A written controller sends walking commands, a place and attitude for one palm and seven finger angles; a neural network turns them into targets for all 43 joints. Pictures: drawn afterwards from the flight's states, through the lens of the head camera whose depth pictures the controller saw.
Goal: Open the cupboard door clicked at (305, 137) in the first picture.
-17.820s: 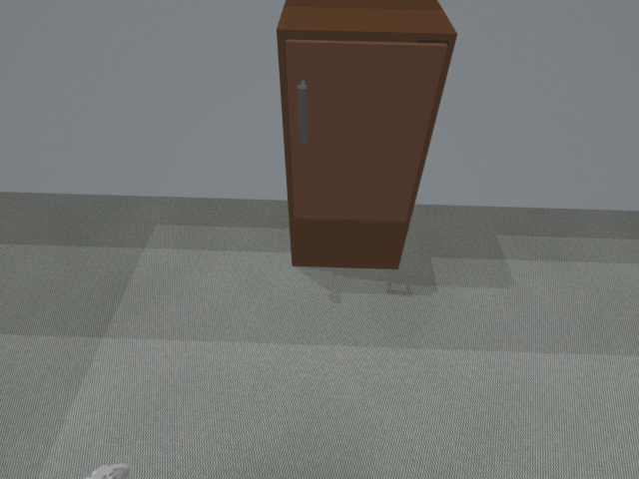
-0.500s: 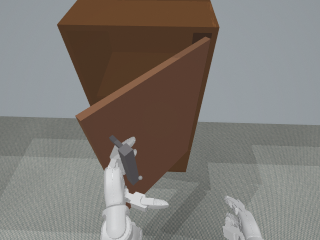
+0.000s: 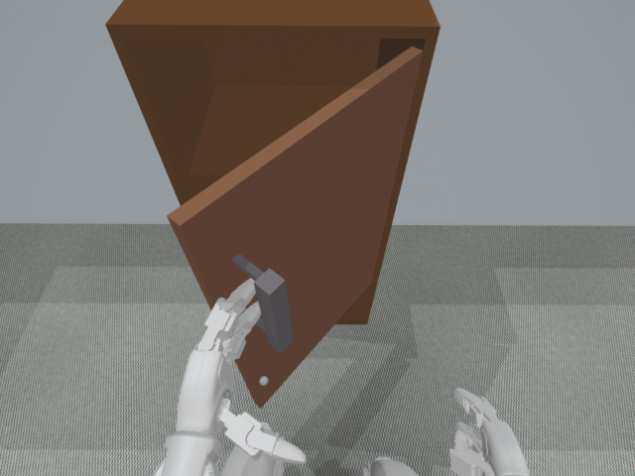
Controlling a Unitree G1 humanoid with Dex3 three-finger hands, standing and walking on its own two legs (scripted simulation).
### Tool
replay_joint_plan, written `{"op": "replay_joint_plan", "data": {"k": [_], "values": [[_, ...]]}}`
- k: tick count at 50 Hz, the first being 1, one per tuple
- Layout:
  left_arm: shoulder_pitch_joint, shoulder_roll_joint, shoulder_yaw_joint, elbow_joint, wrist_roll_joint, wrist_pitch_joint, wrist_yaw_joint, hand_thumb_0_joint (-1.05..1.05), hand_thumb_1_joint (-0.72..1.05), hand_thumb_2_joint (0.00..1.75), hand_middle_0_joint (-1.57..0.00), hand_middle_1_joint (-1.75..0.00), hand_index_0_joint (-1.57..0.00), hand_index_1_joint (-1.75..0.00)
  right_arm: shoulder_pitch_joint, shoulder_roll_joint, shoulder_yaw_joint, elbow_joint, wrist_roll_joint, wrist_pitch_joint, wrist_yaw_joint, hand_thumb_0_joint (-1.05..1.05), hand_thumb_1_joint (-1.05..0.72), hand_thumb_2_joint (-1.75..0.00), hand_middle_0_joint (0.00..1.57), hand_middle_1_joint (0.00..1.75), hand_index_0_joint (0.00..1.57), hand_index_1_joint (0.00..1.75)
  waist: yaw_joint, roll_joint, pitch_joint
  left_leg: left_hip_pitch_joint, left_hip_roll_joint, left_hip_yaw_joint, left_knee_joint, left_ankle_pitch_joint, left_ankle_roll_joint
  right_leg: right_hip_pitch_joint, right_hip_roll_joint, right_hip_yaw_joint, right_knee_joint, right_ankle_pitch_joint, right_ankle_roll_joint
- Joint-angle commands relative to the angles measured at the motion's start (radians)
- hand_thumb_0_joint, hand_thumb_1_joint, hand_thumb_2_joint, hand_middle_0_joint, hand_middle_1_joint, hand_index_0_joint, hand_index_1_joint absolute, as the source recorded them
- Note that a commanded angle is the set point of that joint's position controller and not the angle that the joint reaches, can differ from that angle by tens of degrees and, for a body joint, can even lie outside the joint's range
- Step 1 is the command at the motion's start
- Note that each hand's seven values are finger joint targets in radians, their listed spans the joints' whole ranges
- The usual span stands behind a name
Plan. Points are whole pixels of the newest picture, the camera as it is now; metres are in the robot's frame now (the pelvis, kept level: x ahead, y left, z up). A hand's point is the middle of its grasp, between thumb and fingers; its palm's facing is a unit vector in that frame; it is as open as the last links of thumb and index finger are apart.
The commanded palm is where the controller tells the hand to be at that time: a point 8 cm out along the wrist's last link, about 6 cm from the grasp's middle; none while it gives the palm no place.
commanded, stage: slide the hand sideways off the handle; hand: left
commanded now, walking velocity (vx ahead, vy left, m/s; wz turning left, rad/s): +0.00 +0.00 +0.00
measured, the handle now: (263, 306) +0.31 +0.08 +0.05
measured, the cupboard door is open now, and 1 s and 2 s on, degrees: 50 48 48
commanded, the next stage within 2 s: draw the hand back to the body in 0.64 s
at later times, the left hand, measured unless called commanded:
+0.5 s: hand (214, 414) +0.19 +0.12 +0.05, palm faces +0.03 -1.00 -0.02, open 16.2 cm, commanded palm +0.16 +0.18 +0.05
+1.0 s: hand (144, 425) +0.17 +0.17 +0.10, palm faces +0.03 -1.00 -0.06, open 16.3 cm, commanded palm +0.14 +0.22 +0.10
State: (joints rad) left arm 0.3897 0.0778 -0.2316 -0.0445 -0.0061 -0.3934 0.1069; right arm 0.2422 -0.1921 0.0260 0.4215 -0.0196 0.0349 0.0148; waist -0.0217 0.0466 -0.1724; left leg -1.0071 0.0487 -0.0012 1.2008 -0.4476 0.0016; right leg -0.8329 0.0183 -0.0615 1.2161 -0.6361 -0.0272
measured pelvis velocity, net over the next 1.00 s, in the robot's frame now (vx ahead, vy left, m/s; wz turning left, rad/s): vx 0.00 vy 0.00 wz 0.01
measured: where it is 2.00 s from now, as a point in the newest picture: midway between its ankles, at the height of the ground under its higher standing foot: outside the picture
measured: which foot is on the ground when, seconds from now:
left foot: down 0.00-1.00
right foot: down 0.00-1.00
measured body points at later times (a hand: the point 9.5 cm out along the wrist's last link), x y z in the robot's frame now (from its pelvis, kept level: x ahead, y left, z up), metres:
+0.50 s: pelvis +0.01 -0.01 -0.01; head +0.06 -0.01 +0.44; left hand +0.18 +0.17 +0.05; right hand +0.20 -0.22 -0.08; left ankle +0.07 +0.12 -0.64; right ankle -0.02 -0.11 -0.64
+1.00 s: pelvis +0.00 +0.00 +0.01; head +0.02 +0.00 +0.45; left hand +0.16 +0.22 +0.11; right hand +0.19 -0.21 -0.06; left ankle +0.07 +0.12 -0.64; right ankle -0.02 -0.11 -0.64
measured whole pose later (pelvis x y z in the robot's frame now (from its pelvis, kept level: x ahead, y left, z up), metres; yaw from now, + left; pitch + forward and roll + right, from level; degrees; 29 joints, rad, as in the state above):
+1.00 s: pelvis +0.00 +0.00 +0.01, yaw +1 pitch +12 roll -4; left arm 0.65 0.22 0.05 -0.33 -0.23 -0.34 -0.14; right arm 0.26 -0.19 0.01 0.42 0.03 0.00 -0.06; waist 0.01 0.08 -0.19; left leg -0.96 0.05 -0.04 1.20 -0.44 0.00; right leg -0.76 0.03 -0.09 1.17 -0.62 -0.02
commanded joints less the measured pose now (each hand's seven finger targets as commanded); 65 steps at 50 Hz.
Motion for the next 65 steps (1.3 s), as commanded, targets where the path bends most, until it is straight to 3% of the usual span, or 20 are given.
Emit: {"op": "replay_joint_plan", "data": {"k": [1, 5, 11, 15, 21, 26, 29, 30, 35, 37, 38, 40, 42, 44, 50, 54, 59, 62, 63, 65], "values": [[0.005, -0.017, 0.044, -0.236, -0.048, -0.076, 0.004, 0.00, -0.50, 0.30, -0.15, -0.30, -0.15, -0.30, -0.080, -0.108, -0.044, -0.179, 0.006, -0.062, -0.011, 0.00, -0.90, -0.90, 0.20, 0.30, 0.20, 0.30, 0.002, -0.082, -0.145, 0.264, -0.034, -0.041, -0.170, 0.048, 0.021, -0.029, 0.015, 0.019, -0.245, 0.206, 0.002], [0.023, 0.002, 0.041, -0.264, -0.041, -0.110, -0.021, 0.00, -0.50, 0.30, -0.15, -0.30, -0.15, -0.30, -0.074, -0.111, -0.047, -0.179, 0.003, -0.078, -0.012, 0.00, -0.90, -0.90, 0.20, 0.30, 0.20, 0.30, -0.005, -0.073, -0.148, 0.250, -0.034, -0.048, -0.151, 0.052, 0.024, -0.058, 0.013, 0.017, -0.221, 0.207, 0.003], [0.114, 0.040, 0.067, -0.311, -0.051, -0.130, -0.068, 0.00, -0.50, 0.30, -0.15, -0.30, -0.15, -0.30, -0.070, -0.111, -0.055, -0.188, 0.006, -0.088, -0.015, 0.00, -0.90, -0.90, 0.20, 0.30, 0.20, 0.30, 0.010, -0.030, -0.188, 0.259, -0.036, -0.043, -0.133, 0.090, 0.025, -0.056, 0.014, 0.019, -0.194, 0.250, 0.001], [0.199, 0.073, 0.123, -0.328, -0.079, -0.113, -0.093, 0.00, -0.50, 0.30, -0.15, -0.30, -0.15, -0.30, -0.071, -0.106, -0.061, -0.192, 0.011, -0.082, -0.022, 0.00, -0.90, -0.90, 0.20, 0.30, 0.20, 0.30, 0.025, -0.038, -0.198, 0.252, -0.039, -0.036, -0.126, 0.124, 0.025, -0.019, 0.018, 0.023, -0.196, 0.301, 0.003], [0.229, 0.100, 0.184, -0.314, -0.118, -0.111, -0.131, 0.00, -0.50, 0.30, -0.15, -0.30, -0.15, -0.30, -0.072, -0.102, -0.068, -0.178, 0.015, -0.082, -0.039, 0.00, -0.90, -0.90, 0.20, 0.30, 0.20, 0.30, 0.016, -0.081, -0.165, 0.208, -0.041, -0.035, -0.101, 0.114, 0.025, -0.018, 0.018, 0.034, -0.203, 0.315, 0.014], [0.261, 0.113, 0.198, -0.354, -0.154, -0.142, -0.194, 0.00, -0.50, 0.30, -0.15, -0.30, -0.15, -0.30, -0.080, -0.103, -0.071, -0.176, 0.018, -0.098, -0.047, 0.00, -0.90, -0.90, 0.20, 0.30, 0.20, 0.30, 0.023, -0.026, -0.185, 0.205, -0.044, -0.034, -0.083, 0.138, 0.025, -0.013, 0.012, 0.046, -0.188, 0.355, 0.016], [0.297, 0.134, 0.227, -0.358, -0.181, -0.147, -0.238, 0.00, -0.50, 0.30, -0.15, -0.30, -0.15, -0.30, -0.078, -0.102, -0.077, -0.166, 0.023, -0.102, -0.053, 0.00, -0.90, -0.90, 0.20, 0.30, 0.20, 0.30, 0.025, -0.048, -0.199, 0.192, -0.043, -0.038, -0.072, 0.154, 0.025, 0.013, 0.011, 0.058, -0.185, 0.393, 0.022], [0.308, 0.131, 0.225, -0.363, -0.187, -0.149, -0.250, 0.00, -0.50, 0.30, -0.15, -0.30, -0.15, -0.30, -0.086, -0.102, -0.078, -0.167, 0.023, -0.104, -0.054, 0.00, -0.90, -0.90, 0.20, 0.30, 0.20, 0.30, 0.027, -0.030, -0.198, 0.190, -0.045, -0.037, -0.071, 0.150, 0.025, 0.005, 0.010, 0.057, -0.182, 0.387, 0.023], [0.259, 0.120, 0.217, -0.336, -0.206, -0.144, -0.277, 0.00, -0.50, 0.30, -0.15, -0.30, -0.15, -0.30, -0.093, -0.108, -0.076, -0.162, 0.024, -0.114, -0.063, 0.00, -0.90, -0.90, 0.20, 0.30, 0.20, 0.30, 0.002, -0.072, -0.126, 0.132, -0.042, -0.044, -0.046, 0.079, 0.027, -0.052, 0.008, 0.069, -0.197, 0.278, 0.026], [0.235, 0.129, 0.222, -0.350, -0.205, -0.147, -0.273, 0.00, -0.50, 0.30, -0.15, -0.30, -0.15, -0.30, -0.093, -0.113, -0.077, -0.164, 0.024, -0.121, -0.066, 0.00, -0.90, -0.90, 0.20, 0.30, 0.20, 0.30, 0.007, -0.058, -0.133, 0.128, -0.040, -0.045, -0.044, 0.051, 0.028, -0.077, 0.013, 0.067, -0.194, 0.201, 0.018], [0.219, 0.163, 0.247, -0.404, -0.209, -0.149, -0.268, 0.00, -0.50, 0.30, -0.15, -0.30, -0.15, -0.30, -0.088, -0.113, -0.077, -0.169, 0.025, -0.123, -0.068, 0.00, -0.90, -0.90, 0.20, 0.30, 0.20, 0.30, 0.018, -0.029, -0.159, 0.147, -0.038, -0.046, -0.055, 0.052, 0.028, -0.068, 0.015, 0.065, -0.198, 0.184, 0.012], [0.238, 0.218, 0.292, -0.496, -0.212, -0.139, -0.252, 0.00, -0.50, 0.30, -0.15, -0.30, -0.15, -0.30, -0.087, -0.110, -0.077, -0.185, 0.029, -0.120, -0.072, 0.00, -0.90, -0.90, 0.20, 0.30, 0.20, 0.30, 0.048, 0.024, -0.219, 0.207, -0.039, -0.039, -0.088, 0.079, 0.029, -0.025, 0.019, 0.063, -0.207, 0.190, 0.004], [0.263, 0.228, 0.312, -0.531, -0.217, -0.111, -0.238, 0.00, -0.50, 0.30, -0.15, -0.30, -0.15, -0.30, -0.080, -0.105, -0.076, -0.191, 0.037, -0.113, -0.076, 0.00, -0.90, -0.90, 0.20, 0.30, 0.20, 0.30, 0.053, 0.034, -0.223, 0.262, -0.038, -0.039, -0.130, 0.096, 0.030, 0.004, 0.026, 0.046, -0.227, 0.213, 0.004], [0.292, 0.231, 0.331, -0.532, -0.227, -0.066, -0.232, 0.00, -0.50, 0.30, -0.15, -0.30, -0.15, -0.30, -0.083, -0.103, -0.074, -0.194, 0.046, -0.104, -0.079, 0.00, -0.90, -0.90, 0.20, 0.30, 0.20, 0.30, 0.053, 0.032, -0.200, 0.287, -0.039, -0.043, -0.164, 0.092, 0.030, 0.032, 0.032, 0.034, -0.255, 0.215, 0.005], [0.290, 0.189, 0.318, -0.420, -0.253, 0.051, -0.266, 0.00, -0.50, 0.30, -0.15, -0.30, -0.15, -0.30, -0.090, -0.118, -0.059, -0.188, 0.061, -0.100, -0.093, 0.00, -0.90, -0.90, 0.20, 0.30, 0.20, 0.30, 0.012, -0.064, -0.027, 0.281, -0.037, -0.052, -0.231, 0.004, 0.029, 0.040, 0.029, 0.033, -0.369, 0.103, 0.024], [0.231, 0.252, 0.364, -0.476, -0.269, 0.055, -0.280, 0.00, -0.50, 0.30, -0.15, -0.30, -0.15, -0.30, -0.080, -0.130, -0.050, -0.190, 0.059, -0.124, -0.103, 0.00, -0.90, -0.90, 0.20, 0.30, 0.20, 0.30, 0.017, -0.042, -0.019, 0.316, -0.040, -0.061, -0.272, -0.013, 0.030, 0.076, 0.027, 0.031, -0.396, 0.083, 0.018], [0.206, 0.304, 0.419, -0.594, -0.278, 0.028, -0.265, 0.00, -0.43, 0.33, -0.15, -0.30, -0.15, -0.30, -0.071, -0.127, -0.039, -0.189, 0.064, -0.158, -0.095, 0.00, -0.90, -0.90, 0.20, 0.30, 0.20, 0.30, 0.041, 0.069, -0.053, 0.415, -0.037, -0.078, -0.346, -0.011, 0.026, 0.110, 0.038, -0.006, -0.385, 0.145, 0.005], [0.242, 0.285, 0.426, -0.585, -0.289, 0.055, -0.267, 0.00, -0.32, 0.37, -0.16, -0.30, -0.16, -0.30, -0.072, -0.124, -0.039, -0.181, 0.072, -0.170, -0.090, 0.00, -0.90, -0.90, 0.20, 0.30, 0.20, 0.30, 0.043, 0.083, -0.042, 0.460, -0.032, -0.082, -0.378, -0.001, 0.021, 0.126, 0.040, -0.021, -0.400, 0.175, 0.008], [0.291, 0.413, 0.442, -0.625, -0.137, 0.138, -0.146, 0.00, -0.29, 0.39, -0.16, -0.30, -0.16, -0.30, -0.080, -0.128, -0.034, -0.203, 0.064, -0.145, -0.124, 0.00, -0.90, -0.90, 0.20, 0.30, 0.20, 0.30, 0.097, 0.089, -0.070, 0.506, -0.017, -0.070, -0.443, -0.012, 0.021, 0.155, 0.005, 0.046, -0.481, 0.182, -0.010], [0.316, 0.307, 0.386, -0.631, -0.112, 0.218, -0.065, 0.00, -0.22, 0.42, -0.16, -0.30, -0.16, -0.30, -0.078, -0.111, -0.023, -0.202, 0.061, -0.131, -0.139, 0.00, -0.90, -0.90, 0.20, 0.30, 0.20, 0.30, 0.059, 0.048, 0.000, 0.516, -0.018, -0.064, -0.464, -0.018, 0.024, 0.168, -0.004, 0.033, -0.523, 0.169, -0.001]]}}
